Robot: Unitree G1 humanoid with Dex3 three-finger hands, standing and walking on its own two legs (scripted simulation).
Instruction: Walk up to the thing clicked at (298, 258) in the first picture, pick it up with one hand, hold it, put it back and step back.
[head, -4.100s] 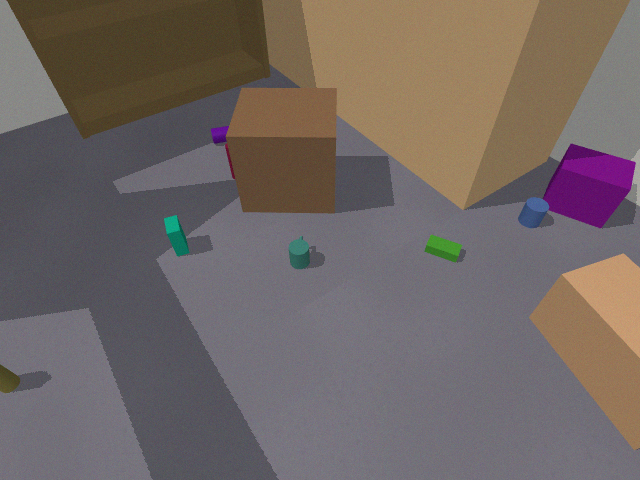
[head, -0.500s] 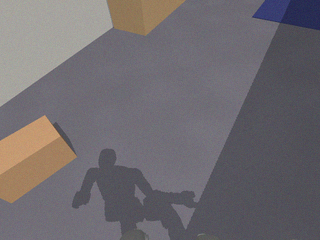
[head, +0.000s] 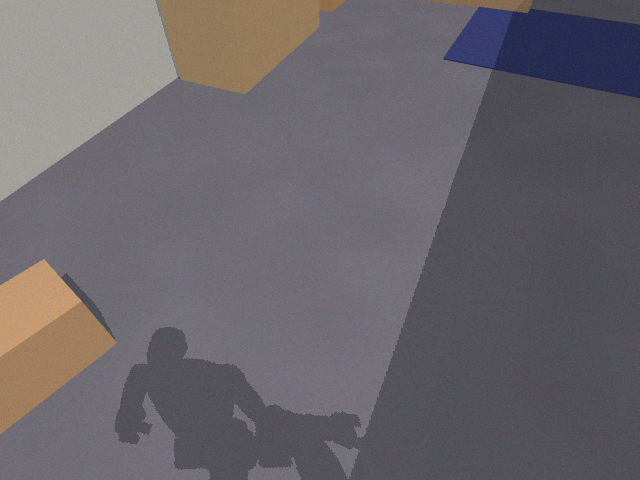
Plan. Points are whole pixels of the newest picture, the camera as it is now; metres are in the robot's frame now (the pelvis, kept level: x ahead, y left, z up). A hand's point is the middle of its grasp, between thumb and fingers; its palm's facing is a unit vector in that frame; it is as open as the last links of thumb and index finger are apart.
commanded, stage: walk up
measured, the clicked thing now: out of the picture -0.51 +0.85 -0.71
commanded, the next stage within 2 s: stand in 1.22 s
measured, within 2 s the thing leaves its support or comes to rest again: neither
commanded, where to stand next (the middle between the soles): +0.09 +0.03 m, yaw -1 degrees
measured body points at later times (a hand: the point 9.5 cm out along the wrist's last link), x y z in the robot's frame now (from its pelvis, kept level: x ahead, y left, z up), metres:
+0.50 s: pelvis +0.02 +0.01 +0.01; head +0.03 +0.00 +0.46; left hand +0.14 +0.31 -0.11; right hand +0.09 -0.31 -0.11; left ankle +0.00 +0.14 -0.72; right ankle +0.05 -0.13 -0.72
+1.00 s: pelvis +0.03 +0.01 +0.02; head +0.05 +0.01 +0.47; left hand +0.15 +0.30 -0.11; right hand +0.07 -0.30 -0.11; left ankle +0.00 +0.14 -0.72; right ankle +0.05 -0.13 -0.72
